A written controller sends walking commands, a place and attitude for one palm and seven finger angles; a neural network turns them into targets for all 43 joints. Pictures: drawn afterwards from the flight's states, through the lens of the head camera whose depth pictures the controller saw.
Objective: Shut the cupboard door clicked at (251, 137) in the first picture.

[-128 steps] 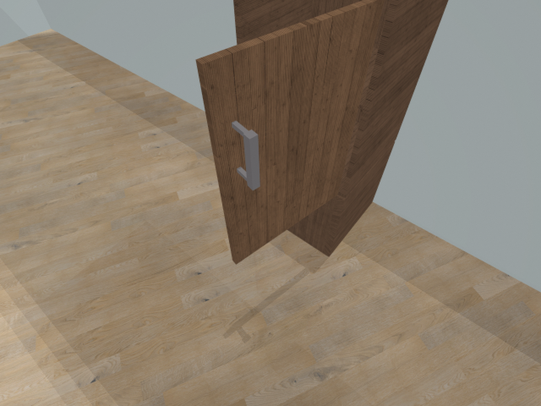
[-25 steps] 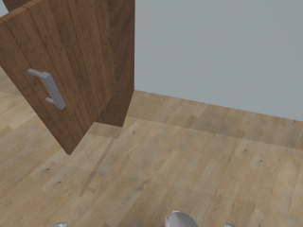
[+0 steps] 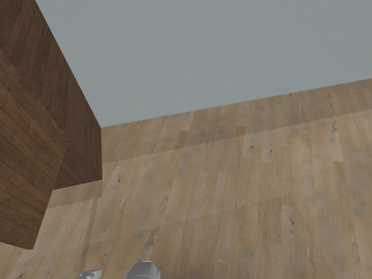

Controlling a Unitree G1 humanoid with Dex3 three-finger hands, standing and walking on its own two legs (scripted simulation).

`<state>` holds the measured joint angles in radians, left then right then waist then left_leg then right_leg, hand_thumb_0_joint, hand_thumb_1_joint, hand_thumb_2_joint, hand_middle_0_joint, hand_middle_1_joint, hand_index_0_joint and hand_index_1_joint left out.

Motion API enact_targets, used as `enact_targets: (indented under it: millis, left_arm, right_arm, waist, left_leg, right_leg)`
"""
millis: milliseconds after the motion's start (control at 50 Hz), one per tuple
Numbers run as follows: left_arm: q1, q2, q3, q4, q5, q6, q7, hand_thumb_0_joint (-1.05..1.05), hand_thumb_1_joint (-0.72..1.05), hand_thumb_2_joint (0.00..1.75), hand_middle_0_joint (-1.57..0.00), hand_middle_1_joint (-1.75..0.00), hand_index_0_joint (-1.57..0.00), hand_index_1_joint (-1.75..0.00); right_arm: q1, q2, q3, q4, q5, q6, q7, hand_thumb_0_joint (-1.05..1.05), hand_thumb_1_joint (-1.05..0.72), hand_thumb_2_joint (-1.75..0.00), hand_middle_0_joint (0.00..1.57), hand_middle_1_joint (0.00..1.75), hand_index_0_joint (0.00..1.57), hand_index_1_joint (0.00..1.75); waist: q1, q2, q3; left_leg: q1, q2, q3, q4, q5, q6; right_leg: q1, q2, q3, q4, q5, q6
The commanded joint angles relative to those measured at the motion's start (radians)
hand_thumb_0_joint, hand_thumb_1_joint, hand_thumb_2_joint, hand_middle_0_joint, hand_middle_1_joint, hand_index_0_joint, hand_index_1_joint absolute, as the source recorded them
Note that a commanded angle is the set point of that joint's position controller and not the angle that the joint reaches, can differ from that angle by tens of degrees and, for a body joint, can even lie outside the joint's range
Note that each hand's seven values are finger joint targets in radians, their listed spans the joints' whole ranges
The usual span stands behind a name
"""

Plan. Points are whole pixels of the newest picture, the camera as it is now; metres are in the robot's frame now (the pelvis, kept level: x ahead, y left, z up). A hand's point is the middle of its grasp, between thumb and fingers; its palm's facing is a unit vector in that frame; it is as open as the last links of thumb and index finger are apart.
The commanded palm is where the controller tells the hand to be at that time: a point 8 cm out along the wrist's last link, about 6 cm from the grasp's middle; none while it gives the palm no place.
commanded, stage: walk to a spot facing it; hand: left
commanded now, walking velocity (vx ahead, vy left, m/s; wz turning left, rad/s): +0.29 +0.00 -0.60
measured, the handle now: out of the picture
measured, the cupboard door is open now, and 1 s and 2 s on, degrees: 78 78 78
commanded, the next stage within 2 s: turn to face it in 1.32 s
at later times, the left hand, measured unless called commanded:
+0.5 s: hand (154, 201) +0.33 +0.11 -0.17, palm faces -0.38 -0.91 -0.17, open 7.4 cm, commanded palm none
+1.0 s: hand (177, 189) +0.36 +0.05 -0.16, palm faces -0.34 -0.92 -0.21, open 7.3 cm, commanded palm none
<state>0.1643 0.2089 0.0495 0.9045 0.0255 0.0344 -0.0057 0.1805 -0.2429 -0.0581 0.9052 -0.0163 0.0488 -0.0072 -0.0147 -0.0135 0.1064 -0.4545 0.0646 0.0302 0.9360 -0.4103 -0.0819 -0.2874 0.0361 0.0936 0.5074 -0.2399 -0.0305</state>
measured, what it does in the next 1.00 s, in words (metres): walks ahead, turning right: left foot, then right foot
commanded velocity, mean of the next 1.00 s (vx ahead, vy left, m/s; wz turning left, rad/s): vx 0.34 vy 0.00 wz -0.39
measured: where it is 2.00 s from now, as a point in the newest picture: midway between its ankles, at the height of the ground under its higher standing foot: (244, 189)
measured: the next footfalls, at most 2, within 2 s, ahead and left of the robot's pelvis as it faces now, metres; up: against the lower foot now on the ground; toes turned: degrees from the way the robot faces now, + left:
left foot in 0.12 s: +0.06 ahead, +0.14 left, +0.00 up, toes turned -1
right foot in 0.54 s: +0.24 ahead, -0.15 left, +0.00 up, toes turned -26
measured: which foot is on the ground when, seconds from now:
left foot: up 0.00-0.10, down 0.12-0.54, up 0.56-1.00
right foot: down 0.00-0.12, up 0.14-0.52, down 0.54-1.00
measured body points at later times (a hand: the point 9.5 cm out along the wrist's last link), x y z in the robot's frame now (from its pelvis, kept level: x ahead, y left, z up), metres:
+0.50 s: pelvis +0.13 -0.02 -0.01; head +0.19 -0.04 +0.43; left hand +0.35 +0.16 -0.15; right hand -0.03 -0.21 -0.15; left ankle +0.02 +0.14 -0.74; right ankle +0.20 -0.14 -0.72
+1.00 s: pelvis +0.33 -0.13 +0.00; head +0.36 -0.16 +0.45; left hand +0.38 +0.09 -0.15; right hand +0.35 -0.40 -0.14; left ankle +0.48 -0.04 -0.69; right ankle +0.20 -0.13 -0.74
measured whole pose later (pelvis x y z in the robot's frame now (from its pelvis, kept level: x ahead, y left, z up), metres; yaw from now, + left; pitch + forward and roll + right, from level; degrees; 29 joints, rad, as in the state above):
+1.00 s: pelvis +0.33 -0.13 +0.00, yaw -27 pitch +1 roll +1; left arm 0.39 0.16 0.04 1.08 0.01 -0.08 0.01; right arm 0.07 -0.19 -0.05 0.95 -0.02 -0.01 0.02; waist 0.06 0.01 0.05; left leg -0.59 0.10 0.06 0.83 -0.19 -0.05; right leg 0.02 0.10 0.00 0.27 -0.31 -0.11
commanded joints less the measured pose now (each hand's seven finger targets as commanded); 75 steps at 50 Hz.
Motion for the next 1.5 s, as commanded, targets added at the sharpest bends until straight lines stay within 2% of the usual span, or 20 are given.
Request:
enact_targets:
  millis: [0,60,100,120,240,400,480,500,520,540,600,660,960,1040,1080,1100,1120,1180,1260,1480]
  left_arm:
    - [0.031,0.229,0.074,-0.068,0.006,-0.027,0.004,0.0,0.9,0.9,-0.2,-0.3,-0.2,-0.3]
    - [-0.03,0.183,0.069,-0.08,-0.003,-0.026,-0.006,0.0,0.9,0.9,-0.2,-0.3,-0.2,-0.3]
    - [-0.095,0.082,0.046,-0.149,-0.014,-0.03,-0.022,0.0,0.9,0.9,-0.2,-0.3,-0.2,-0.3]
    - [-0.153,0.121,0.051,-0.163,0.0,-0.039,-0.032,0.0,0.9,0.9,-0.2,-0.3,-0.2,-0.3]
    - [-0.108,0.039,0.037,-0.091,0.008,-0.034,-0.069,0.0,0.9,0.9,-0.2,-0.3,-0.2,-0.3]
    - [-0.239,0.029,0.016,-0.104,0.001,-0.031,-0.074,0.0,0.9,0.9,-0.2,-0.3,-0.2,-0.3]
    - [0.061,0.096,0.042,-0.014,0.001,-0.047,-0.058,0.0,0.9,0.9,-0.2,-0.3,-0.2,-0.3]
    - [0.24,0.179,0.068,0.037,0.006,-0.061,-0.046,0.0,0.9,0.9,-0.2,-0.3,-0.2,-0.3]
    - [0.365,0.309,0.098,0.059,0.0,-0.07,-0.023,0.0,0.9,0.9,-0.2,-0.3,-0.2,-0.3]
    - [0.315,0.333,0.099,0.052,-0.023,-0.062,-0.006,0.0,0.9,0.9,-0.2,-0.3,-0.2,-0.3]
    - [0.045,0.174,0.046,-0.019,-0.021,-0.071,0.001,0.0,0.9,0.9,-0.2,-0.3,-0.2,-0.3]
    - [0.029,0.127,0.035,-0.012,-0.01,-0.095,0.003,0.0,0.9,0.9,-0.2,-0.3,-0.2,-0.3]
    - [0.348,0.078,0.011,0.163,-0.009,-0.129,0.026,0.0,0.9,0.9,-0.2,-0.3,-0.2,-0.3]
    - [0.314,0.11,0.016,0.176,-0.01,-0.133,0.03,0.0,0.9,0.9,-0.2,-0.3,-0.2,-0.3]
    - [0.279,0.096,0.018,0.16,-0.023,-0.135,0.024,0.0,0.9,0.9,-0.2,-0.3,-0.2,-0.3]
    - [0.336,0.031,0.005,0.143,-0.036,-0.137,0.013,0.0,0.9,0.9,-0.2,-0.3,-0.2,-0.3]
    - [0.276,0.047,0.002,0.118,-0.03,-0.137,0.016,0.0,0.9,0.9,-0.2,-0.3,-0.2,-0.3]
    - [0.174,0.005,0.018,0.109,0.003,-0.099,-0.001,0.0,0.9,0.9,-0.2,-0.3,-0.2,-0.3]
    - [0.22,-0.038,0.022,0.108,0.006,-0.049,-0.024,0.0,0.9,0.9,-0.2,-0.3,-0.2,-0.3]
    - [0.039,-0.008,0.002,0.053,0.0,-0.059,-0.018,0.0,0.9,0.9,-0.2,-0.3,-0.2,-0.3]
  right_arm:
    - [-0.006,-0.069,-0.016,-0.087,0.002,-0.045,-0.001,0.0,-0.9,-0.9,0.2,0.3,0.2,0.3]
    - [0.152,-0.087,-0.02,-0.033,-0.001,-0.07,-0.012,0.0,-0.9,-0.9,0.2,0.3,0.2,0.3]
    - [0.311,-0.252,-0.051,-0.007,-0.03,-0.086,-0.032,0.0,-0.9,-0.9,0.2,0.3,0.2,0.3]
    - [0.288,-0.24,-0.044,-0.015,-0.022,-0.088,-0.032,0.0,-0.9,-0.9,0.2,0.3,0.2,0.3]
    - [0.25,-0.094,0.003,0.001,-0.02,-0.12,-0.034,0.0,-0.9,-0.9,0.2,0.3,0.2,0.3]
    - [0.341,-0.102,0.008,0.057,-0.028,-0.114,-0.027,0.0,-0.9,-0.9,0.2,0.3,0.2,0.3]
    - [0.249,-0.157,-0.001,0.041,-0.013,-0.11,-0.023,0.0,-0.9,-0.9,0.2,0.3,0.2,0.3]
    - [0.208,-0.136,0.004,0.02,0.004,-0.114,-0.011,0.0,-0.9,-0.9,0.2,0.3,0.2,0.3]
    - [0.212,-0.048,0.019,-0.027,0.023,-0.114,-0.005,0.0,-0.9,-0.9,0.2,0.3,0.2,0.3]
    - [0.119,-0.077,0.009,-0.047,0.02,-0.106,-0.008,0.0,-0.9,-0.9,0.2,0.3,0.2,0.3]
    - [0.119,-0.056,-0.002,0.003,-0.001,-0.086,-0.005,0.0,-0.9,-0.9,0.2,0.3,0.2,0.3]
    - [0.198,-0.021,0.001,0.051,-0.014,-0.059,0.002,0.0,-0.9,-0.9,0.2,0.3,0.2,0.3]
    - [-0.222,0.009,0.006,-0.052,-0.003,-0.089,0.033,0.0,-0.9,-0.9,0.2,0.3,0.2,0.3]
    - [-0.081,-0.002,0.001,0.005,-0.007,-0.103,0.018,0.0,-0.9,-0.9,0.2,0.3,0.2,0.3]
    - [0.224,-0.1,-0.025,0.095,-0.022,-0.11,-0.002,0.0,-0.9,-0.9,0.2,0.3,0.2,0.3]
    - [0.342,-0.196,-0.048,0.117,-0.037,-0.117,-0.01,0.0,-0.9,-0.9,0.2,0.3,0.2,0.3]
    - [0.335,-0.196,-0.04,0.107,-0.015,-0.103,-0.014,0.0,-0.9,-0.9,0.2,0.3,0.2,0.3]
    - [0.137,-0.041,0.001,0.071,-0.012,-0.122,-0.017,0.0,-0.9,-0.9,0.2,0.3,0.2,0.3]
    - [0.143,-0.025,0.011,0.09,-0.006,-0.144,-0.024,0.0,-0.9,-0.9,0.2,0.3,0.2,0.3]
    - [0.28,-0.054,0.022,0.159,-0.013,-0.105,-0.026,0.0,-0.9,-0.9,0.2,0.3,0.2,0.3]
  waist:
    - [0.04,-0.182,-0.112]
    - [-0.049,-0.077,-0.107]
    - [-0.117,0.385,-0.093]
    - [-0.107,0.228,-0.033]
    - [-0.03,0.179,-0.055]
    - [-0.056,0.189,-0.001]
    - [0.108,0.146,-0.139]
    - [0.194,0.031,-0.242]
    - [0.218,-0.259,-0.366]
    - [0.19,-0.202,-0.285]
    - [0.028,-0.064,-0.068]
    - [-0.027,-0.059,-0.09]
    - [0.082,-0.093,-0.04]
    - [-0.014,-0.074,-0.088]
    - [-0.141,-0.003,-0.228]
    - [-0.145,0.217,-0.366]
    - [-0.123,0.178,-0.329]
    - [-0.014,0.1,0.027]
    - [0.048,0.124,-0.061]
    - [0.02,0.107,-0.063]
  left_leg:
    - [0.06,-0.03,0.017,-0.192,-0.038,0.012]
    - [0.43,-0.032,0.027,-0.503,0.055,0.033]
    - [0.541,0.436,-0.555,-0.795,-0.343,0.189]
    - [0.443,0.485,-0.559,-0.822,-0.32,0.244]
    - [0.488,0.233,-0.019,-0.673,0.478,0.14]
    - [0.469,0.272,0.148,-0.645,0.63,0.152]
    - [0.356,0.249,0.23,-0.278,0.96,0.114]
    - [0.142,0.195,0.257,-0.015,0.765,0.073]
    - [-0.187,-0.01,0.21,0.382,-0.151,0.013]
    - [-0.286,0.025,0.012,0.514,-0.184,0.043]
    - [-0.158,0.122,-0.034,0.387,0.092,0.03]
    - [-0.072,0.107,-0.012,0.244,0.162,0.021]
    - [-0.274,0.022,0.048,-0.16,0.2,0.043]
    - [0.081,-0.092,0.138,-0.351,0.191,0.094]
    - [0.584,0.05,-0.034,-0.409,0.337,0.177]
    - [0.791,0.377,-0.438,-0.465,0.424,0.326]
    - [0.69,0.454,-0.56,-0.597,0.417,0.372]
    - [0.222,0.334,-0.317,-0.75,0.157,0.255]
    - [0.235,0.24,-0.005,-0.731,0.426,0.206]
    - [0.305,0.204,0.112,-0.53,0.82,0.175]
  right_leg:
    - [0.043,-0.227,0.315,-0.22,-0.201,-0.164]
    - [-0.233,-0.129,0.26,-0.108,-0.355,-0.088]
    - [-0.528,0.049,-0.073,0.432,-0.408,0.028]
    - [-0.53,-0.057,-0.014,0.538,-0.318,0.021]
    - [-0.489,-0.094,-0.134,0.638,-0.039,0.051]
    - [-0.32,-0.074,-0.237,0.259,-0.02,0.008]
    - [0.157,0.019,-0.285,0.113,-0.02,-0.067]
    - [0.468,-0.085,-0.149,0.047,-0.016,-0.115]
    - [0.667,-0.427,0.461,-0.106,0.023,-0.249]
    - [0.548,-0.468,0.556,-0.224,-0.023,-0.267]
    - [0.083,-0.333,0.232,-0.307,-0.092,-0.158]
    - [0.014,-0.25,0.077,-0.325,0.053,-0.127]
    - [0.461,-0.256,0.091,-0.22,0.725,-0.141]
    - [0.36,-0.223,0.028,-0.034,1.052,-0.109]
    - [0.021,-0.142,-0.02,0.321,0.718,-0.047]
    - [-0.217,-0.007,-0.115,0.719,0.007,-0.01]
    - [-0.268,-0.018,-0.046,0.889,-0.263,-0.028]
    - [-0.335,-0.123,-0.036,0.881,-0.089,-0.005]
    - [-0.292,-0.139,-0.077,0.713,0.0,0.027]
    - [-0.004,-0.054,-0.224,0.105,0.147,-0.003]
